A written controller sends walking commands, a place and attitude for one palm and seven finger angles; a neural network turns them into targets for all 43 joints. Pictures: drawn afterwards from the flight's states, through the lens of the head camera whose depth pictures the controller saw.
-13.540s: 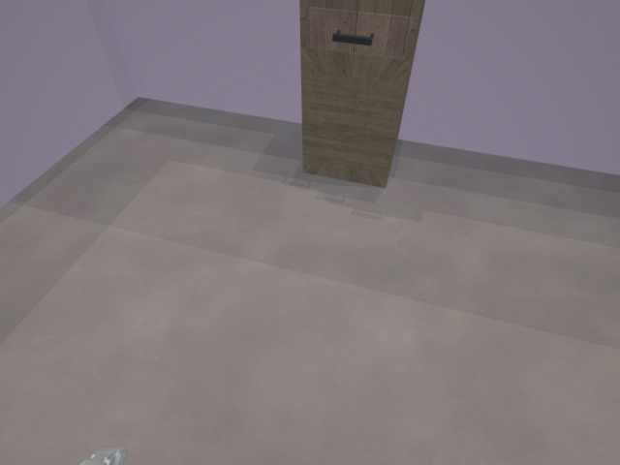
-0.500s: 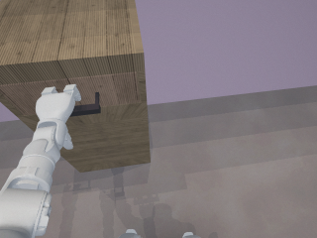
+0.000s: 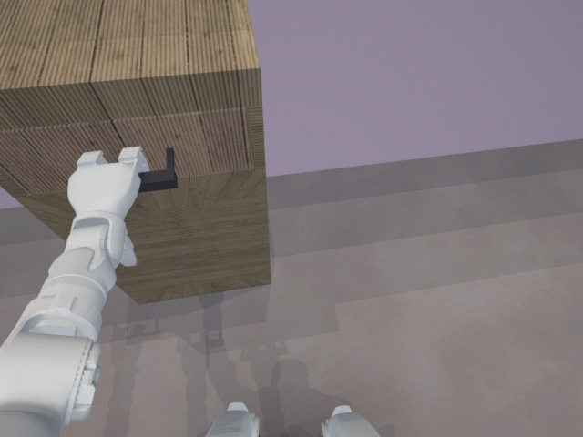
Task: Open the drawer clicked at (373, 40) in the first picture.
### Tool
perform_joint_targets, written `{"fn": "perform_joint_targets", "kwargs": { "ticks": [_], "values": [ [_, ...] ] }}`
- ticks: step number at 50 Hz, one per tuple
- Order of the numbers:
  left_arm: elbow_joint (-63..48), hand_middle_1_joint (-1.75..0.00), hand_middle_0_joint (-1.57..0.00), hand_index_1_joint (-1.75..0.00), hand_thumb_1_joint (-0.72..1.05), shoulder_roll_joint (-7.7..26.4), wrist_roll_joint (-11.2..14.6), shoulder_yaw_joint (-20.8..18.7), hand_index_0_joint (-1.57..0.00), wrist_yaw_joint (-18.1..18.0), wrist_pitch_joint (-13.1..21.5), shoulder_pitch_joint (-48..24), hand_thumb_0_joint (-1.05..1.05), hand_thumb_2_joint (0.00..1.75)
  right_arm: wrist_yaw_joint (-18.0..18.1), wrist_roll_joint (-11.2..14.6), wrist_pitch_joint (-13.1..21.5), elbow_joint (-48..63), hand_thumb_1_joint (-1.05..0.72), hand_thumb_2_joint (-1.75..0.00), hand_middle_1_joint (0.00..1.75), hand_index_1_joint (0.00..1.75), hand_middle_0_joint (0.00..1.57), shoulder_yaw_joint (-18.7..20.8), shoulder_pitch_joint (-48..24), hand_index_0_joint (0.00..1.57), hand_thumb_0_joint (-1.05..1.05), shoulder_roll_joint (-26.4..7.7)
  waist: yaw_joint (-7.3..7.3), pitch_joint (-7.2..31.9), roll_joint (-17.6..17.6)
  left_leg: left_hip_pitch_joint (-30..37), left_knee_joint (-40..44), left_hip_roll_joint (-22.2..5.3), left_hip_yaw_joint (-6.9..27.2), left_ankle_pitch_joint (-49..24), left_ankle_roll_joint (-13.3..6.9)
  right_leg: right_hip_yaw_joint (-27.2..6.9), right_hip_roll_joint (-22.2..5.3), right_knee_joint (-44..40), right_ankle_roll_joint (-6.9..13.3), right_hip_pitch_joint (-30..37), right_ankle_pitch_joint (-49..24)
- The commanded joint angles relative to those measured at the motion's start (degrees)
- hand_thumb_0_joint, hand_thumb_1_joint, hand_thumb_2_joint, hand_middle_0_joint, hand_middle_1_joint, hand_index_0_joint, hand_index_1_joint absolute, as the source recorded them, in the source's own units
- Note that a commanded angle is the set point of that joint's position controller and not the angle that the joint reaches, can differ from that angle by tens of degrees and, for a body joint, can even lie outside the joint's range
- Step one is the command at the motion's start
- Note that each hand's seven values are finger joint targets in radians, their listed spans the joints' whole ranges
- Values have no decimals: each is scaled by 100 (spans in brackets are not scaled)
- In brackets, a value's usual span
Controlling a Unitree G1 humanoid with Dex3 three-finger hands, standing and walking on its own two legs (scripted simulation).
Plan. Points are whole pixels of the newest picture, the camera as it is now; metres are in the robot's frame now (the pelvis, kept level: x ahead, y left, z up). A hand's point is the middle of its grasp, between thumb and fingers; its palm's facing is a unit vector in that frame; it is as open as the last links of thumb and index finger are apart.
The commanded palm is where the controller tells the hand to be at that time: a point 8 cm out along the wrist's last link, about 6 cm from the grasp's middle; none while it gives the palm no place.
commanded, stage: lower the fingers behind the handle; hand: left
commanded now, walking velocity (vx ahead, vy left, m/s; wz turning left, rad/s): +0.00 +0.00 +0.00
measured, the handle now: (128, 172) +0.51 +0.25 +0.00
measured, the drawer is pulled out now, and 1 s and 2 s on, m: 0.00 0.00 0.05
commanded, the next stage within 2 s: close the thumb around the handle in 0.50 s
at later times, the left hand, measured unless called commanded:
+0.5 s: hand (118, 210) +0.45 +0.26 -0.02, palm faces -0.08 -0.03 -1.00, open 13.8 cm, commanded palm +0.44 +0.25 +0.04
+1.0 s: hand (119, 210) +0.45 +0.26 -0.02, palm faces -0.06 -0.03 -1.00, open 9.4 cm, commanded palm +0.44 +0.24 +0.04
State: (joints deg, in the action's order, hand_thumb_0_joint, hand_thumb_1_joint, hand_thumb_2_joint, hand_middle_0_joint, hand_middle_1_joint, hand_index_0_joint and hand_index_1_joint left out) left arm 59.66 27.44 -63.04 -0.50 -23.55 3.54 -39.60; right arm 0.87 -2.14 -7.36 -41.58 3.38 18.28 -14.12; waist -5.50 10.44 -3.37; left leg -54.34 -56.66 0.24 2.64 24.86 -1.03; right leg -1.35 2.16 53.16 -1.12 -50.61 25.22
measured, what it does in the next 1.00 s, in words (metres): stands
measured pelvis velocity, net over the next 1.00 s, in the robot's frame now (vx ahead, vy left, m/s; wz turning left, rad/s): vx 0.00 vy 0.00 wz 0.00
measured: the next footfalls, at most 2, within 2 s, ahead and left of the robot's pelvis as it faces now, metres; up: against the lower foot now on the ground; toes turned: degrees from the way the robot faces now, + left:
none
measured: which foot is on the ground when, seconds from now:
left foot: down 0.00-1.00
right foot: down 0.00-1.00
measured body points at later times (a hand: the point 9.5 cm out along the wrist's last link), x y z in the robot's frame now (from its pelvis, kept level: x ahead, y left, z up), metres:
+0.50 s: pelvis +0.00 -0.01 +0.00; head +0.11 +0.00 +0.43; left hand +0.45 +0.25 +0.04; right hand +0.03 -0.28 -0.13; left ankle +0.01 +0.10 -0.68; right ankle -0.01 -0.14 -0.68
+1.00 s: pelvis +0.00 +0.00 +0.00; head +0.11 +0.00 +0.43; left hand +0.45 +0.25 +0.04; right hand +0.04 -0.27 -0.14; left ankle +0.01 +0.10 -0.68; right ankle -0.01 -0.14 -0.68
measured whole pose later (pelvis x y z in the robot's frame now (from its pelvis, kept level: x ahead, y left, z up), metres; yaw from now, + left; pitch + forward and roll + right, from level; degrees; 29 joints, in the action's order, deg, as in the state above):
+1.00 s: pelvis +0.00 +0.00 +0.00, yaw +0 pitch +23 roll -3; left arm 57.7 27.7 -62.4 -1.0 -23.4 3.0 -37.9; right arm 0.8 -2.0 -7.2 -41.1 3.0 17.5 -13.9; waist -5.1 10.6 -3.6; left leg -55.1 -58.0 0.0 2.7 25.9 -1.0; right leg -1.3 2.4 54.2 -1.1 -51.3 26.1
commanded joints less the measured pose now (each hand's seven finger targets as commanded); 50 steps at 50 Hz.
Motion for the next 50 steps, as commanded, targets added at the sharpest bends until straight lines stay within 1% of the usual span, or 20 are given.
{"fn": "perform_joint_targets", "kwargs": {
  "ticks": [1, 6, 9, 11, 13, 16, 19, 20, 22, 25, 28, 30, 31, 38, 39, 42, 45, 47, 49, 50],
  "values": [
    [-920, -120, -30, -120, -50, 1280, -74, -281, -30, -352, -67, -2366, 0, 30, 37, -28, 98, 262, -90, -90, 30, 30, 20, 300, 656, 20, 0, -939, -115, 2275, -330, 2200, 489, -9, -64, -2102, -68, 433, 184, -483, 343, 256, -1418],
    [-1064, -120, -30, -120, -50, 1547, -37, -507, -30, -403, -148, -2362, 0, 30, 27, -56, 105, 265, -90, -90, 30, 30, 20, 281, 685, 20, 0, -953, -50, 2721, -321, 2165, 348, -5, -108, -2354, -88, 400, 178, -346, 323, 497, -1762],
    [-1069, -120, -30, -120, -50, 1482, -46, -441, -30, -386, -252, -2300, 0, 30, 23, -39, 89, 268, -90, -90, 30, 30, 20, 269, 671, 20, 0, -945, -46, 2648, -409, 2198, 382, -14, -116, -2400, -67, 422, 183, -355, 326, 505, -1779],
    [-988, -120, -30, -120, -50, 1418, 5, -402, -30, -343, -320, -2129, 0, 30, 25, -22, 89, 278, -90, -90, 30, 30, 20, 266, 657, 20, 0, -947, -45, 2515, -288, 2139, 419, -6, -155, -2320, -90, 406, 184, -442, 314, 593, -1800],
    [-971, -120, -30, -120, -50, 1553, 79, -487, -30, -263, -314, -2156, 0, 30, 56, -13, 94, 269, -90, -90, 30, 30, 20, 249, 645, 20, 0, -956, -68, 2504, -51, 1937, 427, 18, -189, -2151, -137, 341, 165, -488, 290, 816, -1878],
    [-1048, -120, -30, -120, -50, 1673, 63, -484, -30, -157, -207, -2162, 0, 30, 112, 16, 110, 263, -90, -90, 30, 30, 20, 240, 674, 20, 0, -947, -98, 2413, -35, 1820, 431, 31, -241, -2046, -170, 289, 145, -531, 266, 901, -1961],
    [-1119, -120, -30, -120, -50, 1670, 97, -528, -30, -72, -35, -1897, 0, 30, 121, 14, 124, 283, -90, -90, 30, 30, 20, 247, 688, 20, 0, -925, -8, 2496, -197, 1906, 407, 37, -247, -2221, -155, 281, 142, -479, 288, 928, -2095],
    [-1028, -120, -30, -120, -50, 1675, 109, -567, -30, -56, -10, -1689, 0, 30, 113, 15, 117, 288, -90, -90, 30, 30, 20, 239, 671, 20, 0, -926, 34, 2362, -106, 1811, 404, 44, -261, -2184, -156, 293, 151, -482, 293, 930, -2078],
    [-1064, -120, -30, -120, -50, 1613, 92, -509, -30, -66, 73, -1716, 0, 30, 114, 24, 124, 304, -90, -90, 30, 30, 20, 255, 655, 20, 0, -924, -18, 2214, -77, 1698, 397, 36, -275, -2057, -161, 287, 145, -499, 283, 857, -1985],
    [-1151, -120, -30, -120, -50, 1459, 54, -380, -30, -124, 165, -1931, 0, 30, 116, 25, 151, 296, -90, -90, 30, 30, 20, 288, 678, 20, 0, -914, -105, 2227, -155, 1797, 349, 27, -227, -2072, -147, 311, 152, -465, 292, 629, -1880],
    [-1244, -120, -30, -120, -50, 1526, 68, -440, -30, -206, 175, -2175, 0, 30, 106, 10, 163, 256, -90, -90, 30, 30, 20, 308, 700, 20, 0, -926, -146, 2359, -242, 1971, 307, 15, -172, -2197, -128, 340, 156, -419, 306, 513, -1863],
    [-1119, -120, -30, -120, -50, 1484, 80, -469, -30, -249, 104, -1926, 0, 30, 79, -8, 150, 259, -90, -90, 30, 30, 20, 314, 714, 20, 0, -940, -69, 2507, -315, 2061, 274, 31, -192, -2348, -114, 345, 165, -390, 302, 546, -1962],
    [-1186, -121, -30, -121, -44, 1597, 60, -527, -30, -268, 83, -2043, 0, 32, 81, -6, 141, 248, -90, -90, 30, 30, 20, 311, 695, 20, 0, -948, -76, 2521, -321, 2077, 276, 13, -176, -2408, -101, 355, 161, -370, 303, 539, -2007],
    [-1299, -125, -33, -125, -5, 1589, 83, -568, -33, -216, -52, -1846, 0, 49, 56, -16, 70, 310, -90, -90, 30, 30, 20, 288, 606, 20, 0, -947, 9, 2633, -272, 2208, 333, 15, -175, -2635, -97, 360, 178, -389, 311, 776, -2230],
    [-1340, -125, -34, -125, 0, 1446, 86, -439, -34, -206, -41, -1834, 0, 52, 49, -1, 71, 333, -90, -90, 30, 30, 20, 289, 623, 20, 0, -921, 7, 2597, -431, 2252, 367, 19, -195, -2619, -87, 371, 177, -413, 311, 765, -2198],
    [-1146, -127, -35, -127, 17, 1510, 74, -464, -35, -189, -65, -1811, 0, 59, 67, 17, 55, 329, -90, -90, 30, 30, 20, 265, 592, 20, 0, -948, -47, 2194, -89, 1982, 438, 9, -180, -2241, -113, 384, 173, -492, 301, 687, -1915],
    [-1284, -129, -36, -129, 34, 1455, 36, -423, -36, -210, -8, -1920, 0, 66, 65, 3, 77, 336, -90, -90, 30, 30, 20, 277, 603, 20, 0, -928, -10, 2364, -401, 2181, 431, 8, -167, -2366, -90, 390, 176, -448, 328, 589, -1885],
    [-1198, -130, -37, -130, 45, 1241, 53, -305, -37, -228, -20, -1899, 0, 71, 54, 0, 80, 341, -90, -90, 30, 30, 20, 290, 626, 20, 0, -911, -81, 2307, -242, 2210, 423, -9, -150, -2383, -94, 417, 188, -476, 318, 536, -1840],
    [-1172, -131, -38, -131, 56, 1406, 57, -421, -38, -234, -9, -1944, 0, 76, 53, -7, 82, 307, -90, -90, 30, 30, 20, 287, 639, 20, 0, -936, -54, 2378, -278, 2209, 404, -8, -131, -2357, -88, 408, 181, -442, 319, 509, -1819],
    [-1110, -132, -38, -132, 62, 1335, 46, -351, -38, -236, -27, -1983, 0, 78, 57, -7, 84, 299, -90, -90, 30, 30, 20, 288, 639, 20, 0, -927, -106, 2291, -215, 2165, 403, -15, -126, -2321, -93, 409, 184, -456, 313, 472, -1790]
  ]
}}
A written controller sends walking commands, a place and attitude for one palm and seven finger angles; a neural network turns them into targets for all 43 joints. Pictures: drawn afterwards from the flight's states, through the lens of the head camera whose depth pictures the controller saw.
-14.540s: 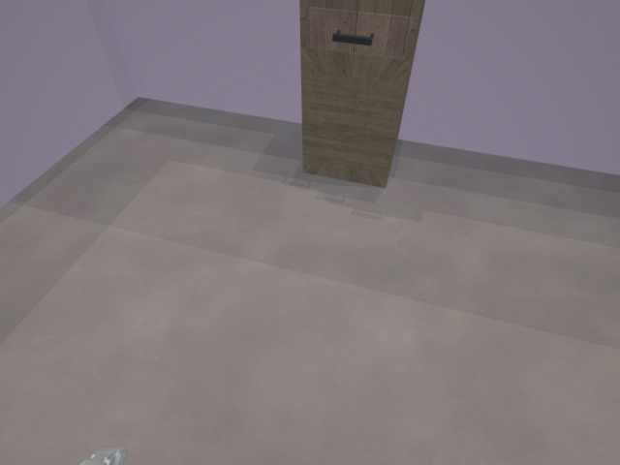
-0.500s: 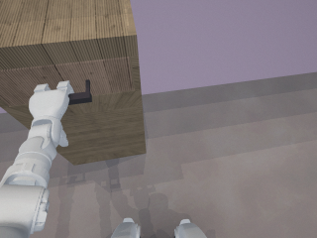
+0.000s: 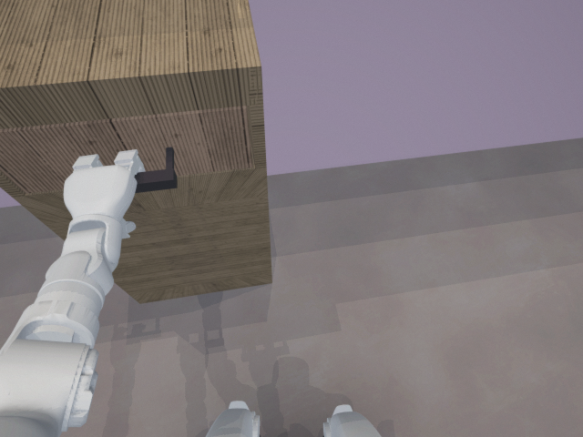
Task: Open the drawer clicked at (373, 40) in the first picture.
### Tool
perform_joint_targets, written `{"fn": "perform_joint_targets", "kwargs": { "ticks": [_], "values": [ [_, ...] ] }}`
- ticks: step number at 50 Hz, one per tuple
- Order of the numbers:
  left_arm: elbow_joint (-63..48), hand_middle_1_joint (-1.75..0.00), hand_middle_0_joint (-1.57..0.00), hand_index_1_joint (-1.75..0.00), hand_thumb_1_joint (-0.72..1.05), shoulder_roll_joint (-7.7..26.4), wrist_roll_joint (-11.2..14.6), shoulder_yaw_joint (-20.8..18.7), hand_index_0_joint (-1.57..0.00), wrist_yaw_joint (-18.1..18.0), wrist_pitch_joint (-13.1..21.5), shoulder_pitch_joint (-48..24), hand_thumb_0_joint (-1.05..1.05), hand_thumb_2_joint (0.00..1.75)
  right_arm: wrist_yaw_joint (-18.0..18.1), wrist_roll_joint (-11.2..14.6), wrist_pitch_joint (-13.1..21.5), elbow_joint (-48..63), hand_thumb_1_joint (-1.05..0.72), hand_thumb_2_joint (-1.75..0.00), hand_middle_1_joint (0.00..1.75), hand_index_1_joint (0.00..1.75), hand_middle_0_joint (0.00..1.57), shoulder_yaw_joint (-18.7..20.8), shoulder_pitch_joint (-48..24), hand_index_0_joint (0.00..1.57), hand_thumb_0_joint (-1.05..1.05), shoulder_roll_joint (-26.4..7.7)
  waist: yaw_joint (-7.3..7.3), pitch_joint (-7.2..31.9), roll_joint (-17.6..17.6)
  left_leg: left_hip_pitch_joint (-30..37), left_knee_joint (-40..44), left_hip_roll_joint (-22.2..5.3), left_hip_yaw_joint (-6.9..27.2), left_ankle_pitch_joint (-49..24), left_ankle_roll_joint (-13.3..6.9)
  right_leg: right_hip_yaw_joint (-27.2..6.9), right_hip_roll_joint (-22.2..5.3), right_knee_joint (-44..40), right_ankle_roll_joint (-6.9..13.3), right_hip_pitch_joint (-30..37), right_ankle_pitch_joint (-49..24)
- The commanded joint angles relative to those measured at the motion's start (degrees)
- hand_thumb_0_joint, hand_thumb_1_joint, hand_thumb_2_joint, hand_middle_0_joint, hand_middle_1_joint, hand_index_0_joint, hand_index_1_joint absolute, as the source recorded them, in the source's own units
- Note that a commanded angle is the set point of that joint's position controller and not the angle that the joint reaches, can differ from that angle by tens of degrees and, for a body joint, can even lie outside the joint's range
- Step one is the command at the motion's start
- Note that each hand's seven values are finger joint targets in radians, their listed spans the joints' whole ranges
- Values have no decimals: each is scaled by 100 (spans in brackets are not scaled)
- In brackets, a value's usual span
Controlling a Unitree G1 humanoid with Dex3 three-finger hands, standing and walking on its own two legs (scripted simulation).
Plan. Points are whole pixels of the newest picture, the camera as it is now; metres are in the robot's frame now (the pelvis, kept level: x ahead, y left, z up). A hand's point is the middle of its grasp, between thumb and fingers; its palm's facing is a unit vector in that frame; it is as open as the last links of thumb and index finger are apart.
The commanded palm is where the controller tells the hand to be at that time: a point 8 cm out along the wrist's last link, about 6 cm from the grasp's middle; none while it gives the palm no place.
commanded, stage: close the thumb around the handle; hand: left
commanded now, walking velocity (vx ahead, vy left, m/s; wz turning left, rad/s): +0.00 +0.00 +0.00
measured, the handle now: (127, 171) +0.50 +0.25 +0.01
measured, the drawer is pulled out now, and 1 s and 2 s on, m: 0.00 0.05 0.10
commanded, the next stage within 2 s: pull the drawer open in 0.30 s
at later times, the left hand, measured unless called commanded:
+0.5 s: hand (118, 210) +0.45 +0.26 -0.01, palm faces -0.06 -0.04 -1.00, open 5.5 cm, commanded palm +0.42 +0.24 +0.04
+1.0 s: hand (117, 238) +0.40 +0.25 -0.01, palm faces -0.04 -0.06 -1.00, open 5.5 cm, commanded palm +0.36 +0.24 +0.04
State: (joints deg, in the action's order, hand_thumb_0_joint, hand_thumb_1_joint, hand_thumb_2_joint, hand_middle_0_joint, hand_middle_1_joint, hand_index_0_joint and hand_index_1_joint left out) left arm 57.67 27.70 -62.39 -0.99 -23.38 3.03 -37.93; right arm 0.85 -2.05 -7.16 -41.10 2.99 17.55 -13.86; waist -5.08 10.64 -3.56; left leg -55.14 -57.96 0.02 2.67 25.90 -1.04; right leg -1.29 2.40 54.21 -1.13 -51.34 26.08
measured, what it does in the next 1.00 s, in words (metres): stands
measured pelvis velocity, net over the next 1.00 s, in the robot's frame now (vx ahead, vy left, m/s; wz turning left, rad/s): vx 0.03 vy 0.01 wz -0.01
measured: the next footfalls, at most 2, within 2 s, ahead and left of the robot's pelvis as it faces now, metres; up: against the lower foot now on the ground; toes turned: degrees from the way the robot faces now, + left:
none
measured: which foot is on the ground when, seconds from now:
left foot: down 0.00-1.00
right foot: down 0.00-1.00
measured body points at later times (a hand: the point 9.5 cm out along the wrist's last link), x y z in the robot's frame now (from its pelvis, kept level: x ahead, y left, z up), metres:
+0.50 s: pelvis +0.00 +0.00 +0.00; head +0.11 +0.01 +0.44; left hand +0.44 +0.26 +0.04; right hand +0.02 -0.27 -0.13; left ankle +0.00 +0.10 -0.67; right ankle -0.01 -0.14 -0.67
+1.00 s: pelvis +0.03 +0.01 +0.02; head +0.12 +0.01 +0.46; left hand +0.40 +0.25 +0.04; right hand +0.13 -0.26 -0.11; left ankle +0.00 +0.10 -0.67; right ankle -0.01 -0.14 -0.67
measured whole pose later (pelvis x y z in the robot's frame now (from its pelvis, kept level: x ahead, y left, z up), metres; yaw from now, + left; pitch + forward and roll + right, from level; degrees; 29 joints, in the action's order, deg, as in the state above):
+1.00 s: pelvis +0.03 +0.01 +0.02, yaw -1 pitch +20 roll -3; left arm 36.0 21.8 -60.7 1.7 -24.8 -2.5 -16.2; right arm 0.3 -1.5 -7.9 -37.7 3.5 13.6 -13.6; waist -2.4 10.3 -3.4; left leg -44.7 -51.9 0.0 1.3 26.8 -1.7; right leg -2.4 2.0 47.7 -1.2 -41.2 26.1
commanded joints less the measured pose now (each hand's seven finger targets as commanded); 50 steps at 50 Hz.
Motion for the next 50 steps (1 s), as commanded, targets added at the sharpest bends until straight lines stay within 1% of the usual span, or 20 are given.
{"fn": "perform_joint_targets", "kwargs": {
  "ticks": [1, 5, 8, 10, 15, 19, 21, 22, 24, 25, 27, 29, 30, 33, 37, 42, 44, 47, 48, 50],
  "values": [
    [-955, -133, -38, -133, 68, 1345, -4, -349, -38, -257, 35, -2114, 0, 80, 56, -16, 69, 256, -90, -90, 30, 30, 20, 331, 727, 20, 0, -954, -115, 2304, -150, 2208, 529, 14, -159, -2422, -109, 386, 158, -573, 309, 644, -1948],
    [-894, -135, -40, -135, 90, 1487, -1, -430, -40, -241, 4, -2086, 0, 90, 58, -17, 51, 258, -90, -90, 30, 30, 20, 314, 717, 20, 0, -975, -100, 2335, -116, 2117, 525, 27, -164, -2355, -114, 365, 153, -557, 306, 697, -1956],
    [-907, -135, -40, -135, 90, 1425, 11, -392, -40, -206, -13, -2085, 0, 90, 51, -12, 43, 273, -90, -90, 30, 30, 20, 308, 706, 20, 0, -964, -66, 2321, -265, 2154, 549, 35, -159, -2435, -94, 379, 151, -541, 329, 674, -1958],
    [-946, -135, -40, -135, 90, 1342, -14, -302, -40, -215, -3, -2198, 0, 90, 61, -8, 51, 265, -90, -90, 30, 30, 20, 327, 732, 20, 0, -964, -132, 2313, -306, 2292, 537, 2, -135, -2480, -82, 395, 164, -553, 319, 529, -1900],
    [-926, -135, -40, -135, 90, 1462, 74, -443, -40, -185, 38, -1993, 0, 90, 68, -6, 57, 266, -90, -90, 30, 30, 20, 326, 735, 20, 0, -976, -60, 2410, -111, 2176, 541, 22, -177, -2418, -110, 360, 154, -559, 303, 787, -2000],
    [-971, -135, -40, -135, 90, 1534, 52, -496, -40, -184, 75, -1885, 0, 90, 64, -3, 51, 269, -90, -90, 30, 30, 20, 324, 715, 20, 0, -982, -28, 2418, -208, 2179, 540, 21, -175, -2453, -97, 359, 155, -537, 311, 766, -2030],
    [-1059, -135, -40, -135, 90, 1352, 25, -392, -40, -216, 84, -1863, 0, 90, 51, -10, 65, 282, -90, -90, 30, 30, 20, 336, 701, 20, 0, -962, -8, 2350, -334, 2277, 578, 3, -161, -2500, -68, 405, 166, -538, 330, 658, -1937],
    [-1064, -135, -40, -135, 90, 1231, 35, -344, -40, -232, 71, -1698, 0, 90, 36, -2, 67, 302, -90, -90, 30, 30, 20, 346, 690, 20, 0, -943, 8, 2352, -258, 2338, 593, 1, -173, -2555, -75, 412, 175, -571, 332, 706, -1971],
    [-1223, -135, -40, -135, 90, 1247, 63, -441, -40, -250, 80, -1393, 0, 90, 15, -5, 52, 348, -90, -90, 30, 30, 20, 355, 659, 20, 0, -944, 121, 2554, -316, 2520, 619, -11, -163, -2767, -48, 425, 182, -545, 343, 815, -2072],
    [-1303, -135, -40, -135, 90, 1023, 77, -276, -40, -251, 69, -1363, 0, 90, 3, 0, 60, 378, -90, -90, 30, 30, 20, 363, 636, 20, 0, -911, 88, 2501, -390, 2583, 631, -22, -175, -2872, -44, 437, 187, -571, 346, 803, -2136],
    [-1462, -135, -40, -135, 90, 1004, 95, -325, -40, -275, 53, -1149, 0, 90, -8, 4, 53, 394, -90, -90, 30, 30, 20, 387, 603, 20, 0, -914, 116, 2535, -234, 2638, 661, -44, -181, -2912, -47, 438, 188, -603, 337, 918, -2198],
    [-1574, -135, -40, -135, 90, 872, 156, -291, -40, -266, 14, -697, 0, 90, -25, 18, 38, 447, -90, -90, 30, 30, 20, 377, 578, 20, 0, -894, 198, 2551, -225, 2686, 708, -34, -202, -3120, -51, 434, 186, -630, 340, 1098, -2385],
    [-1614, -135, -40, -135, 90, 908, 158, -316, -40, -272, -11, -659, 0, 90, -20, 21, 29, 436, -90, -90, 30, 30, 20, 379, 525, 20, 0, -903, 179, 2385, -188, 2637, 732, -41, -226, -3084, -56, 422, 183, -674, 336, 1117, -2427],
    [-2035, -135, -40, -135, 90, 801, 179, -316, -40, -293, -79, -216, 0, 90, -33, 18, 23, 525, -90, -90, 30, 30, 20, 396, 434, 20, 0, -892, 255, 2495, -218, 2835, 777, -56, -230, -3510, -57, 403, 172, -717, 344, 1328, -2703],
    [-2499, -135, -40, -135, 90, 589, 231, -240, -40, -315, -229, 525, 0, 90, -53, 44, 15, 625, -90, -90, 30, 30, 20, 386, 308, 20, 0, -860, 289, 2282, -124, 2887, 869, -70, -254, -3711, -54, 413, 163, -802, 324, 1567, -2932],
    [-2843, -135, -40, -135, 90, 382, 212, -124, -40, -380, -408, 852, 0, 90, -35, 47, 29, 708, -90, -90, 30, 30, 20, 377, 144, 20, 0, -846, 253, 2049, -33, 2957, 967, -75, -242, -3631, -49, 434, 145, -887, 318, 1615, -2868],
    [-2930, -135, -40, -135, 90, 431, 192, -170, -40, -384, -480, 950, 0, 90, -20, 53, 37, 734, -90, -90, 30, 30, 20, 358, 84, 20, 0, -840, 297, 1979, -151, 3003, 997, -74, -220, -3708, -34, 443, 136, -868, 332, 1609, -2849],
    [-3004, -135, -40, -135, 90, 328, 184, -126, -40, -374, -589, 1262, 0, 90, -6, 54, 35, 788, -90, -90, 30, 30, 20, 348, -3, 20, 0, -813, 320, 1955, 6, 2996, 998, -53, -255, -3750, -41, 441, 126, -895, 327, 1762, -3024],
    [-3194, -135, -40, -135, 90, 434, 188, -222, -40, -366, -592, 1264, 0, 90, 2, 42, 41, 810, -90, -90, 30, 30, 20, 336, -52, 20, 0, -823, 363, 2003, -102, 3062, 984, -66, -221, -3995, -33, 427, 113, -865, 339, 1787, -3131],
    [-3390, -135, -40, -135, 90, 172, 193, -54, -40, -355, -647, 1646, 0, 90, -25, 40, 58, 896, -90, -90, 30, 30, 20, 342, -99, 20, 0, -776, 397, 2064, -162, 3258, 982, -89, -200, -4276, -12, 452, 112, -860, 323, 1806, -3206]
  ]
}}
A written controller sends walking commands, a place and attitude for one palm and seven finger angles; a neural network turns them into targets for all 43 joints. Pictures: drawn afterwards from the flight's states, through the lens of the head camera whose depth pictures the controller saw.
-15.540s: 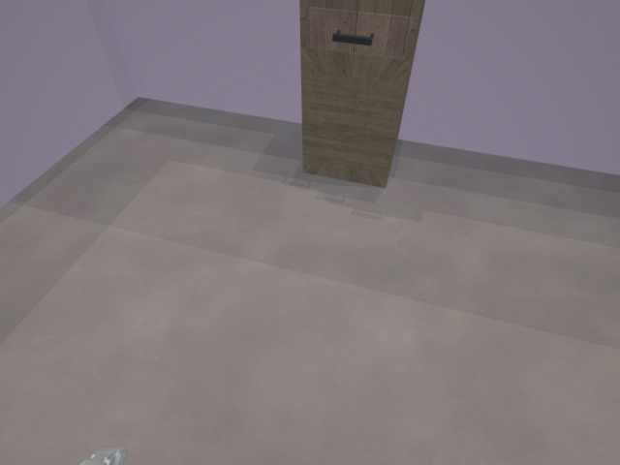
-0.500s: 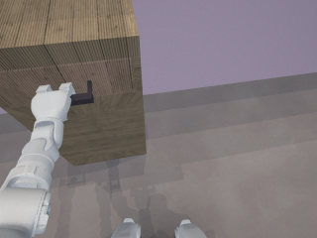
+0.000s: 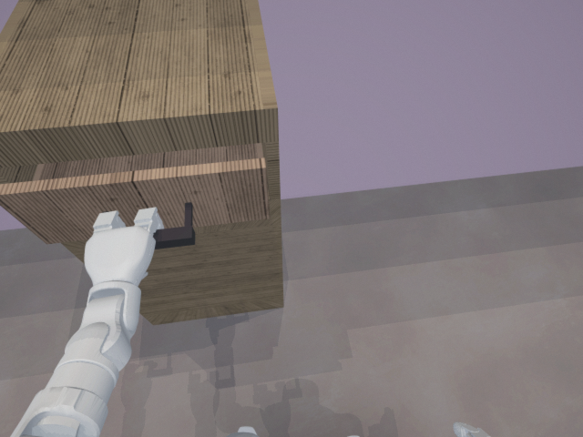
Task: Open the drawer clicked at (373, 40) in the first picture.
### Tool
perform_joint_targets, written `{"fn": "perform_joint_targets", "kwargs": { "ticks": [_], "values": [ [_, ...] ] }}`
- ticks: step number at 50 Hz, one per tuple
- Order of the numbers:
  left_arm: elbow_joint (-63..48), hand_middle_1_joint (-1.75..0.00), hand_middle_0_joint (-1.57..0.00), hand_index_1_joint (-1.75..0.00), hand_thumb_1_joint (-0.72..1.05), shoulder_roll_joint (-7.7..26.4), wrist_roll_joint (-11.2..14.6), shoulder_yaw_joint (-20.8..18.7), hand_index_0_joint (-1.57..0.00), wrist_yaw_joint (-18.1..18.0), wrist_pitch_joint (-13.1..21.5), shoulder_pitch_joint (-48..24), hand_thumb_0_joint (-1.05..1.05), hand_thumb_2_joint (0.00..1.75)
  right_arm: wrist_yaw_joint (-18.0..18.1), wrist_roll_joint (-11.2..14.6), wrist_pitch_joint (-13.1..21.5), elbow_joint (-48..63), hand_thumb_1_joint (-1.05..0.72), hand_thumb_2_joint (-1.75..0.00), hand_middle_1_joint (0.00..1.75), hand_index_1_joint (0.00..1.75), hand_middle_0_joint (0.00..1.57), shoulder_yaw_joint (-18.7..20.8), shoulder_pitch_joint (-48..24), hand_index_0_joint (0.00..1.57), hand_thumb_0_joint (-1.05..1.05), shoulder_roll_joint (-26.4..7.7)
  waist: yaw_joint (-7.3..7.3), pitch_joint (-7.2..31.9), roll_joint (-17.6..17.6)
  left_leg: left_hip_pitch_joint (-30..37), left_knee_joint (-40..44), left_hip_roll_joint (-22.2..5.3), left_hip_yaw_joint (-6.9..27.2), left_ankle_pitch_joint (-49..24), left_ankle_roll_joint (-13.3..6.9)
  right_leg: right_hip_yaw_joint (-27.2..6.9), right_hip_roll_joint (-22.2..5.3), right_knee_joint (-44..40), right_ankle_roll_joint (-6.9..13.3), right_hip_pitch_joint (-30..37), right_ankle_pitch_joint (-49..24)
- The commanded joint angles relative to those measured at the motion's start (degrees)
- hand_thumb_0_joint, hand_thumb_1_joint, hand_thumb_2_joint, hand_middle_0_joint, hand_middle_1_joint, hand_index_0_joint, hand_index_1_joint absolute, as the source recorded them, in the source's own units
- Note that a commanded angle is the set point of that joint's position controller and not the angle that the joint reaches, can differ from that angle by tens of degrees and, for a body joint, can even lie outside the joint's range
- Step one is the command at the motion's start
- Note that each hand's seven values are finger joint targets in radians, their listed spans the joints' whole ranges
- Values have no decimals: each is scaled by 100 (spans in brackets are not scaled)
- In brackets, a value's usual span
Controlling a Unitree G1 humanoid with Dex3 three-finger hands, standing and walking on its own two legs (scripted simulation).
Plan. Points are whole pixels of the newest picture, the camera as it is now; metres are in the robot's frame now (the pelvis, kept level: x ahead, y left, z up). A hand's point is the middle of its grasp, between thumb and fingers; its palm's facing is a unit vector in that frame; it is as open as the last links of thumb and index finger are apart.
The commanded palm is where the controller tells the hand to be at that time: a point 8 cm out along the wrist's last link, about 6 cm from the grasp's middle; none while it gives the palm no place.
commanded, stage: pull the drawer open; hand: left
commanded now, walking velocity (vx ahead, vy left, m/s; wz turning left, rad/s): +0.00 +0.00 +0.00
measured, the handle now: (146, 227) +0.42 +0.24 -0.01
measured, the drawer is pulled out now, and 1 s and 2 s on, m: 0.05 0.10 0.24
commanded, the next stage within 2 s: none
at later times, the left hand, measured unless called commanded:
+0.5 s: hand (135, 277) +0.35 +0.24 -0.03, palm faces -0.07 -0.03 -1.00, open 5.6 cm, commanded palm +0.33 +0.23 +0.02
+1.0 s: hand (136, 302) +0.31 +0.23 -0.03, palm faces -0.03 -0.06 -1.00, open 5.9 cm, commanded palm +0.26 +0.22 +0.02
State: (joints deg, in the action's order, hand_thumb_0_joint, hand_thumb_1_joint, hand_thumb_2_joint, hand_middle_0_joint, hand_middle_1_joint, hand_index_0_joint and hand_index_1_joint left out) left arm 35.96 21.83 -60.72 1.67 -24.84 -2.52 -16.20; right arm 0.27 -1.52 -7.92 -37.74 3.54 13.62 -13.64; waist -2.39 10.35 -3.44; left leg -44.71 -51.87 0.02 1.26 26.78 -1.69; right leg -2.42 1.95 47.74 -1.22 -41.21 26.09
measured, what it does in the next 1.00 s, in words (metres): stands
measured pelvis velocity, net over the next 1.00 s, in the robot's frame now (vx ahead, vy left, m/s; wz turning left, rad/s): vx -0.02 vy -0.01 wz -0.02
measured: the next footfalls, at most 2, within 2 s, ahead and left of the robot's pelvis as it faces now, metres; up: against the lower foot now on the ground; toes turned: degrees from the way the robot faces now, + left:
none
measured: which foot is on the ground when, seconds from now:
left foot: down 0.00-1.00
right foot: down 0.00-1.00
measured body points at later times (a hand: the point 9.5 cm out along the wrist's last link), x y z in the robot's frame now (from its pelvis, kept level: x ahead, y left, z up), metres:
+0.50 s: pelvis -0.01 -0.01 -0.01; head +0.06 -0.02 +0.44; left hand +0.34 +0.24 +0.02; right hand +0.09 -0.27 -0.14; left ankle -0.03 +0.10 -0.69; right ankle -0.04 -0.14 -0.69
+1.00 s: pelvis -0.02 -0.01 +0.00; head +0.05 -0.03 +0.44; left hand +0.30 +0.23 +0.02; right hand +0.07 -0.28 -0.13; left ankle -0.03 +0.10 -0.69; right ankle -0.04 -0.14 -0.69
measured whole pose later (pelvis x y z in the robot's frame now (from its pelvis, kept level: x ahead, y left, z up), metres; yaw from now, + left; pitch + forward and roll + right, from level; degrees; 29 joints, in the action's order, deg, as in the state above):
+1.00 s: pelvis -0.02 -0.01 +0.00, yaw -1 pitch +17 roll -1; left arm 28.3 21.1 -59.3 0.2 -26.2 -3.4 -5.3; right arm 1.0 -0.9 -6.2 -37.8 4.0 15.0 -14.0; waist -2.8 9.8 -3.8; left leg -43.2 -51.4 -0.9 0.2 25.4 -0.6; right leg -2.2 2.2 49.3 -0.3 -41.2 25.3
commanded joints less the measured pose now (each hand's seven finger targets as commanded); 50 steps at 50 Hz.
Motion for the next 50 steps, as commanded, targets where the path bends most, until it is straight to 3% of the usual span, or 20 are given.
{"fn": "perform_joint_targets", "kwargs": {
  "ticks": [1, 2, 3, 5, 7, 9, 14, 18, 25, 27, 28, 33, 34, 35, 36, 40, 43, 47, 49, 50],
  "values": [
    [-1299, -135, -40, -135, 90, 781, 51, -369, -40, -204, -113, -344, 0, 90, 26, -7, 145, 594, -90, -90, 30, 30, 20, 284, 251, 20, 0, -794, 162, 2119, -82, 2181, 374, -79, -81, -4279, 46, 552, 152, -232, 326, 881, -3234],
    [-1394, -135, -40, -135, 90, 741, 45, -327, -40, -207, -120, -327, 0, 90, 33, -5, 158, 612, -90, -90, 30, 30, 20, 281, 198, 20, 0, -788, 117, 2031, -19, 2144, 383, -78, -86, -4197, 41, 550, 141, -255, 319, 899, -3263],
    [-1473, -135, -40, -135, 90, 793, 71, -414, -40, -193, -128, -118, 0, 90, 32, -8, 173, 660, -90, -90, 30, 30, 20, 265, 165, 20, 0, -792, 198, 2068, -59, 2125, 410, -71, -74, -4286, 45, 546, 134, -230, 332, 989, -3282],
    [-1789, -135, -40, -135, 90, 667, 45, -330, -40, -214, -112, 166, 0, 90, 21, -21, 205, 730, -90, -90, 30, 30, 20, 261, 79, 20, 0, -760, 209, 2063, -140, 2222, 389, -81, -80, -4431, 47, 540, 120, -219, 321, 996, -3408],
    [-1487, -135, -40, -135, 90, 916, -108, -339, -40, -278, -89, -1445, 0, 90, 107, -39, 183, 491, -90, -90, 30, 30, 20, 231, 163, 20, 0, -809, -148, 1633, -31, 1930, 319, -65, -39, -3839, 54, 577, 107, -179, 308, 550, -3073],
    [-1310, -135, -40, -135, 90, 1103, -196, -547, -40, -310, -52, -1316, 0, 90, 153, -74, 183, 465, -90, -90, 30, 30, 20, 251, 167, 20, 0, -798, 28, 1872, -124, 1960, 305, -38, -71, -3772, 50, 550, 101, -130, 337, 586, -2925],
    [-1106, -135, -40, -135, 90, 855, -161, -290, -40, -242, -84, -1479, 0, 90, 174, -50, 158, 447, -90, -90, 30, 30, 20, 255, 201, 20, 0, -765, 0, 2041, -201, 2044, 260, -6, -49, -3793, 67, 567, 108, -100, 349, 532, -2909],
    [-832, -135, -40, -135, 90, 1062, -84, -437, -40, -155, -33, -1633, 0, 90, 227, -43, 137, 417, -90, -90, 30, 30, 20, 234, 196, 20, 0, -787, -2, 2013, 138, 1722, 268, 55, -113, -3236, 15, 507, 107, -140, 347, 716, -2879],
    [-486, -135, -40, -135, 90, 1059, -116, -381, -40, -101, 276, -1901, 0, 90, 268, 0, 176, 386, -90, -90, 30, 30, 20, 238, 240, 20, 0, -761, 8, 1800, 40, 1420, 310, 83, -130, -2566, -4, 505, 104, -127, 373, 471, -2331],
    [-481, -135, -40, -135, 90, 1026, -137, -344, -40, -136, 366, -2048, 0, 90, 276, -2, 198, 377, -90, -90, 30, 30, 20, 259, 279, 20, 0, -752, -24, 1894, 137, 1370, 279, 85, -130, -2431, -19, 499, 107, -110, 367, 431, -2236],
    [-503, -135, -40, -135, 90, 1074, -149, -375, -40, -155, 401, -2149, 0, 90, 273, -10, 213, 344, -90, -90, 30, 30, 20, 261, 270, 20, 0, -765, -29, 1895, 0, 1400, 281, 70, -96, -2495, -10, 500, 105, -92, 386, 359, -2197],
    [-413, -135, -40, -135, 90, 1242, -152, -503, -40, -242, 507, -2334, 0, 90, 273, -19, 238, 268, -90, -90, 30, 30, 20, 286, 347, 20, 0, -786, -26, 2064, -17, 1298, 213, 87, -110, -2379, -22, 465, 100, -42, 380, 356, -2157],
    [-417, -135, -40, -135, 90, 1117, -157, -390, -40, -261, 530, -2360, 0, 90, 273, -4, 247, 273, -90, -90, 30, 30, 20, 295, 367, 20, 0, -761, -52, 2083, -46, 1324, 219, 87, -123, -2329, -26, 462, 104, -58, 366, 324, -2135],
    [-266, -135, -40, -135, 90, 1062, -141, -360, -40, -262, 519, -2270, 0, 90, 267, 2, 261, 238, -90, -90, 30, 30, 20, 303, 387, 20, 0, -765, -66, 1947, 46, 1283, 217, 80, -130, -2270, -35, 472, 116, -79, 370, 280, -2089],
    [-313, -135, -40, -135, 90, 1119, -116, -456, -40, -275, 516, -2030, 0, 90, 253, 9, 262, 281, -90, -90, 30, 30, 20, 307, 353, 20, 0, -771, 29, 2008, 109, 1268, 263, 85, -136, -2238, -31, 470, 117, -104, 369, 376, -2064],
    [-890, -135, -40, -135, 90, 832, 53, -353, -40, -289, 428, -877, 0, 90, 187, 44, 292, 479, -90, -90, 30, 30, 20, 330, 227, 20, 0, -741, 202, 2246, -56, 1603, 378, 65, -180, -2613, -22, 464, 146, -186, 392, 746, -2372],
    [-1348, -135, -40, -135, 90, 836, 141, -464, -40, -324, 296, 80, 0, 90, 142, 53, 320, 609, -90, -90, 30, 30, 20, 291, 46, 20, 0, -772, 296, 2023, 28, 1562, 484, 42, -180, -2760, -7, 484, 141, -231, 398, 933, -2537],
    [-1943, -135, -40, -135, 90, 521, 139, -233, -40, -402, 82, 702, 0, 90, 87, 67, 397, 736, -90, -90, 30, 30, 20, 268, -145, 20, 0, -763, 229, 1613, 16, 1601, 605, 14, -204, -2588, 6, 534, 131, -319, 378, 873, -2416],
    [-2172, -135, -40, -135, 90, 668, 113, -410, -40, -473, -19, 937, 0, 90, 82, 48, 416, 760, -90, -90, 30, 30, 20, 262, -230, 20, 0, -776, 253, 1695, 117, 1700, 603, 4, -195, -2675, 3, 528, 126, -312, 365, 941, -2468],
    [-2207, -135, -40, -135, 90, 576, 114, -359, -40, -480, -91, 1234, 0, 90, 73, 47, 436, 801, -90, -90, 30, 30, 20, 256, -246, 20, 0, -767, 277, 1567, 46, 1698, 612, 16, -197, -2721, 14, 552, 125, -306, 375, 932, -2472]
  ]
}}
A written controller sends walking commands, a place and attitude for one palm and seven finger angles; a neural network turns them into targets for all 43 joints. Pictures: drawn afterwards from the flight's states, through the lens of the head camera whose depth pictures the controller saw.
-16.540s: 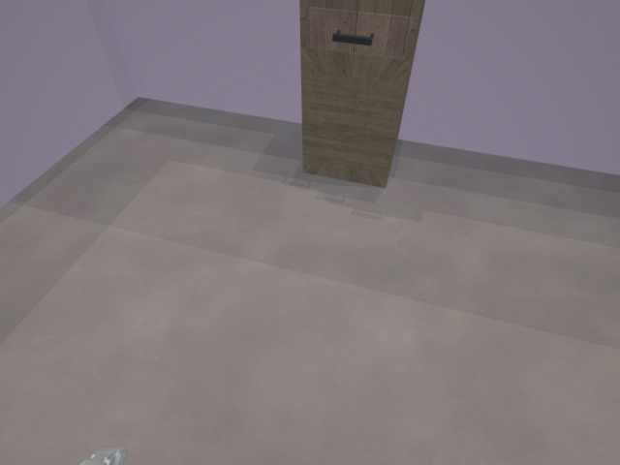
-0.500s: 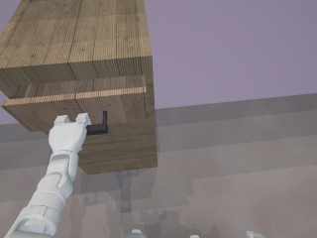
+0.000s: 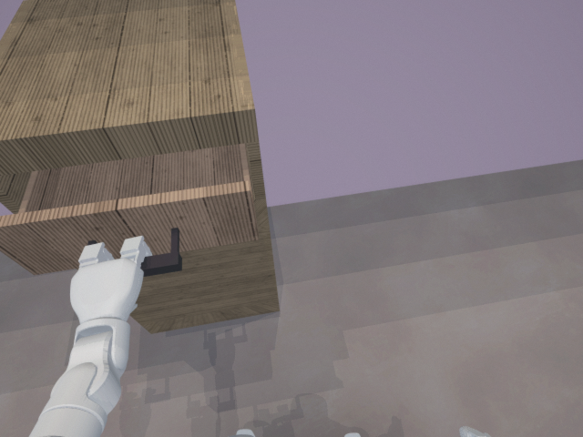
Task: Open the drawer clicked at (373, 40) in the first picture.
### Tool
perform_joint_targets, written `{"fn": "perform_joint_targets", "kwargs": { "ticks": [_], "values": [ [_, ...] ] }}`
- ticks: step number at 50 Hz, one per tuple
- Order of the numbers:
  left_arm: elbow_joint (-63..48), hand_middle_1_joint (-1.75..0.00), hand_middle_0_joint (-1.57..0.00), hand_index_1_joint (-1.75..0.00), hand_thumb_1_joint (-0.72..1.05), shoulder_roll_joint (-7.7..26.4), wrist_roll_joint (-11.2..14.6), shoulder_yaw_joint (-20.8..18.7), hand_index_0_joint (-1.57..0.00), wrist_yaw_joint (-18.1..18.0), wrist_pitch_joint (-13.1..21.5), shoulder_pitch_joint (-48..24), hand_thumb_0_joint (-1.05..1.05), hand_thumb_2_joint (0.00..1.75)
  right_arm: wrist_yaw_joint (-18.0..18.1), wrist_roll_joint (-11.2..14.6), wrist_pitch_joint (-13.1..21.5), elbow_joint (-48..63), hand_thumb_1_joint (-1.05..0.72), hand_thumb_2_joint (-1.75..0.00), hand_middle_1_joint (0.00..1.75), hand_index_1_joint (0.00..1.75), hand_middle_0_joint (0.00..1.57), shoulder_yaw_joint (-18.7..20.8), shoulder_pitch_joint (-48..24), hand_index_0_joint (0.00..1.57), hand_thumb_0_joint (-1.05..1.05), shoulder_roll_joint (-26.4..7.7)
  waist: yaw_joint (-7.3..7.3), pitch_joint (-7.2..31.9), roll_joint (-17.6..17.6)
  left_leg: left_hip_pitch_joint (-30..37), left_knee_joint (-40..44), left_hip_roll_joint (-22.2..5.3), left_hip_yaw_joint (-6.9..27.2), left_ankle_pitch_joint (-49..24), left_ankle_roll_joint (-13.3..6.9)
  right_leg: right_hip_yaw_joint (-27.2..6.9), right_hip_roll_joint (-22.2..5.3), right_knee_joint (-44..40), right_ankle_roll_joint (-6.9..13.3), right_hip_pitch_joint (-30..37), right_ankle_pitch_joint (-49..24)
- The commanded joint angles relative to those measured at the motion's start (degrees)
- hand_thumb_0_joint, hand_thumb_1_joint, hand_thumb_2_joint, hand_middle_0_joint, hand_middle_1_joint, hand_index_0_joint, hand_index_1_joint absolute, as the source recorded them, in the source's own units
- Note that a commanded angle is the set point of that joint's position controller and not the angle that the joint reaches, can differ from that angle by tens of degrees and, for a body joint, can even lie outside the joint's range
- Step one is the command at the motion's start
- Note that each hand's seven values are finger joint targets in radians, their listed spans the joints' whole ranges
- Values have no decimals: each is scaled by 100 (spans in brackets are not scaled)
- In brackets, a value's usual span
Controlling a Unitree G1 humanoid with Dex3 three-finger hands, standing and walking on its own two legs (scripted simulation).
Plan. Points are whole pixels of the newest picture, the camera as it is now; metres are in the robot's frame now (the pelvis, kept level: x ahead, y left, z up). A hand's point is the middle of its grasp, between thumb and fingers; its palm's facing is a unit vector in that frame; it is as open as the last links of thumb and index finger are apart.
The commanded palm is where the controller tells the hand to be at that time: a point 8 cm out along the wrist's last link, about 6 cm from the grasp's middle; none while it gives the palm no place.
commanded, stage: pull the drawer open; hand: left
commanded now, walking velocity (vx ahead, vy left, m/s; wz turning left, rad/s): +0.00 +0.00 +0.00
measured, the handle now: (132, 255) +0.39 +0.25 -0.01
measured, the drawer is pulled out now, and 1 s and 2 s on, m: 0.10 0.24 0.30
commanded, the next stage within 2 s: open the thumb to release the handle in 1.58 s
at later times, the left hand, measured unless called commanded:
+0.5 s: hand (123, 338) +0.26 +0.24 -0.03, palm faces -0.01 -0.06 -1.00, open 5.8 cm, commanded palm +0.24 +0.24 +0.02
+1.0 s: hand (116, 404) +0.18 +0.23 -0.03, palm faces -0.04 -0.09 -1.00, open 6.0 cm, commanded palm +0.14 +0.22 +0.02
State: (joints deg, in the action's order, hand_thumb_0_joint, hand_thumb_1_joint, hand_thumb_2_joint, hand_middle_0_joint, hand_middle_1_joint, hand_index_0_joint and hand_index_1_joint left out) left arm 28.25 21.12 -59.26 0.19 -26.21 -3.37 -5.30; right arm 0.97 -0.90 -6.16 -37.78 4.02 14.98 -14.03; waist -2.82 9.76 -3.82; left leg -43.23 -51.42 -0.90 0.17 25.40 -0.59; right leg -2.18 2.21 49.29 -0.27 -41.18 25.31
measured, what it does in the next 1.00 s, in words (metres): stands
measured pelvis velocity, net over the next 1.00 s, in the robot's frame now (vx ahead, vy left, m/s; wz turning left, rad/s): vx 0.01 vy -0.01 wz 0.01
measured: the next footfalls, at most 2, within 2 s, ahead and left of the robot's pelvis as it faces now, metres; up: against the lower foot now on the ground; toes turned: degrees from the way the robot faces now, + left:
none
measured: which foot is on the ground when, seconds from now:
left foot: down 0.00-1.00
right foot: down 0.00-1.00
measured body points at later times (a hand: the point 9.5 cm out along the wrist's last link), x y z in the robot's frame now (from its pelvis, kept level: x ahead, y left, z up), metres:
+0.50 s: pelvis +0.01 -0.01 +0.00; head +0.06 -0.02 +0.44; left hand +0.26 +0.24 +0.02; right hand +0.22 -0.22 -0.11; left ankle -0.01 +0.11 -0.69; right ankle -0.02 -0.13 -0.69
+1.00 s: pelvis +0.01 -0.01 -0.01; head +0.07 -0.03 +0.43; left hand +0.18 +0.23 +0.02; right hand +0.18 -0.26 -0.12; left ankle -0.01 +0.11 -0.69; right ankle -0.02 -0.13 -0.69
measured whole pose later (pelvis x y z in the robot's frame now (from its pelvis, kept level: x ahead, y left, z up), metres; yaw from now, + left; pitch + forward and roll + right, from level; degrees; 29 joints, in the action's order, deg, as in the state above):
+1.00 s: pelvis +0.01 -0.01 -0.01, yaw +1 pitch +15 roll +0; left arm -2.6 18.7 -60.7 2.8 -30.7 -1.8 31.4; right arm -2.1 -3.5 -5.8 -32.6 3.6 9.6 -15.1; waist 0.3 9.8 -3.0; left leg -42.5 -56.8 -0.7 0.4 29.5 0.2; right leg -1.7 2.1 56.1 0.6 -41.0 30.2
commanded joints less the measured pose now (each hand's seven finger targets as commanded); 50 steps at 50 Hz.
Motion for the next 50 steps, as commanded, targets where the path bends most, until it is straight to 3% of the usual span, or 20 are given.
{"fn": "perform_joint_targets", "kwargs": {
  "ticks": [1, 3, 5, 8, 10, 11, 12, 14, 15, 17, 19, 22, 26, 31, 33, 37, 41, 44, 48, 50],
  "values": [
    [-1555, -135, -40, -135, 90, 614, -50, -169, -40, -355, -51, 161, 0, 90, -6, -21, 260, 810, -90, -90, 30, 30, 20, 192, -435, 20, 0, -727, 297, 1601, 121, 1594, 575, 90, -66, -2617, -88, 539, 97, -462, 275, 899, -2401],
    [-1755, -135, -40, -135, 90, 590, -66, -147, -40, -376, -141, 362, 0, 90, -20, -45, 273, 838, -90, -90, 30, 30, 20, 175, -522, 20, 0, -726, 287, 1531, 61, 1677, 558, 74, -38, -2804, -79, 546, 88, -446, 280, 899, -2478],
    [-1994, -135, -40, -135, 90, 559, -55, -191, -40, -397, -208, 1003, 0, 90, -52, -58, 281, 917, -90, -90, 30, 30, 20, 169, -583, 20, 0, -680, 401, 1611, 65, 1799, 508, 86, -66, -3100, -76, 535, 69, -410, 267, 1048, -2762],
    [-2401, -135, -40, -135, 90, 478, -57, -121, -40, -385, -276, 1473, 0, 90, -94, -66, 272, 1034, -90, -90, 30, 30, 20, 104, -776, 20, 0, -658, 409, 1443, 150, 1794, 495, 71, -4, -3215, -49, 551, 53, -365, 266, 1052, -2853],
    [-2686, -135, -40, -135, 90, 391, -79, -59, -40, -398, -273, 1895, 0, 90, -131, -79, 277, 1126, -90, -90, 30, 30, 20, 87, -864, 20, 0, -602, 476, 1432, 8, 1911, 456, 60, -3, -3322, -45, 559, 57, -323, 261, 1000, -2821],
    [-2630, -135, -40, -135, 90, 472, -172, 6, -40, -434, -280, 804, 0, 90, -89, -112, 227, 989, -90, -90, 30, 30, 20, 56, -867, 20, 0, -655, 211, 1349, 40, 1876, 391, 70, 44, -3141, -47, 568, 48, -309, 245, 775, -2781],
    [-2534, -135, -40, -135, 90, 571, -259, -87, -40, -473, -242, 58, 0, 90, -19, -146, 218, 901, -90, -90, 30, 30, 20, 71, -809, 20, 0, -651, 133, 1328, 85, 1795, 337, 99, 32, -2904, -54, 566, 48, -279, 241, 642, -2677],
    [-2283, -135, -40, -135, 90, 608, -367, -207, -40, -535, -228, 395, 0, 90, 34, -175, 244, 907, -90, -90, 30, 30, 20, 64, -865, 20, 0, -601, 288, 1360, 101, 1768, 316, 141, -3, -2760, -50, 558, 57, -253, 266, 660, -2580],
    [-2161, -135, -40, -135, 90, 506, -375, -134, -40, -533, -246, 535, 0, 90, 39, -164, 257, 921, -90, -90, 30, 30, 20, 61, -860, 20, 0, -584, 297, 1277, 74, 1757, 308, 148, 8, -2764, -38, 585, 63, -251, 274, 631, -2545],
    [-2252, -135, -40, -135, 90, 561, -358, -147, -40, -514, -258, 430, 0, 90, 46, -148, 243, 920, -90, -90, 30, 30, 20, 57, -908, 20, 0, -567, 366, 1508, 32, 1818, 305, 183, -14, -2810, -33, 552, 54, -239, 283, 791, -2664],
    [-2314, -135, -40, -135, 90, 654, -372, -184, -40, -467, -284, 313, 0, 90, 85, -147, 214, 933, -90, -90, 30, 30, 20, 31, -976, 20, 0, -557, 399, 1736, 76, 1884, 270, 206, -35, -2923, -36, 492, 32, -219, 271, 940, -2884],
    [-2039, -135, -40, -135, 90, 594, -313, -148, -40, -358, -311, 291, 0, 90, 130, -118, 212, 919, -90, -90, 30, 30, 20, 3, -996, 20, 0, -538, 360, 1325, 278, 1649, 344, 230, -37, -2564, -48, 519, 44, -313, 267, 919, -2727],
    [-1997, -135, -40, -135, 90, 685, -307, -194, -40, -283, -222, 76, 0, 90, 178, -117, 211, 906, -90, -90, 30, 30, 20, -21, -1048, 20, 0, -522, 379, 1376, 224, 1597, 361, 265, -64, -2412, -65, 462, 20, -353, 265, 966, -2715],
    [-2166, -135, -40, -135, 90, 615, -145, -282, -40, -210, -94, 1398, 0, 90, 109, -96, 279, 1086, -90, -90, 30, 30, 20, -10, -1085, 20, 0, -505, 600, 1431, 387, 1488, 425, 281, -116, -2398, -79, 402, 8, -386, 264, 1324, -2954],
    [-2499, -135, -40, -135, 90, 662, -99, -393, -40, -214, -20, 2069, 0, 90, 53, -104, 308, 1187, -90, -90, 30, 30, 20, 1, -1130, 20, 0, -519, 706, 1484, 276, 1441, 451, 253, -109, -2515, -61, 353, -8, -331, 291, 1457, -3071],
    [-3177, -135, -40, -135, 90, 492, -9, -293, -40, -269, 51, 3212, 0, 90, -115, -119, 322, 1336, -90, -90, 30, 30, 20, 19, -1180, 20, 0, -524, 700, 1203, 261, 1324, 384, 226, -117, -2446, -66, 348, -19, -265, 288, 1316, -3026],
    [-3750, -135, -40, -135, 90, 481, -34, -344, -40, -446, 152, 3970, 0, 90, -249, -187, 329, 1421, -90, -90, 30, 30, 20, 40, -1208, 20, 0, -553, 705, 1278, 95, 1356, 207, 174, -66, -2689, -58, 349, -7, -51, 302, 1066, -3046],
    [-3945, -135, -40, -135, 90, 388, -52, -261, -40, -604, 170, 4113, 0, 90, -311, -227, 315, 1437, -90, -90, 30, 30, 20, 62, -1216, 20, 0, -584, 611, 1179, 181, 1263, 86, 160, -21, -2466, -62, 382, 8, 52, 294, 785, -2780],
    [-4174, -135, -40, -135, 90, 446, -114, -355, -40, -810, 172, 4501, 0, 90, -328, -252, 324, 1509, -90, -90, 30, 30, 20, 63, -1247, 20, 0, -572, 649, 1269, 61, 1272, -54, 159, 17, -2556, -55, 390, 28, 211, 325, 645, -2728],
    [-4088, -135, -40, -135, 90, 356, -128, -282, -40, -828, 139, 4659, 0, 90, -332, -236, 315, 1530, -90, -90, 30, 30, 20, 43, -1276, 20, 0, -551, 635, 1062, 185, 1207, -81, 165, 31, -2379, -53, 419, 41, 220, 312, 498, -2538]
  ]
}}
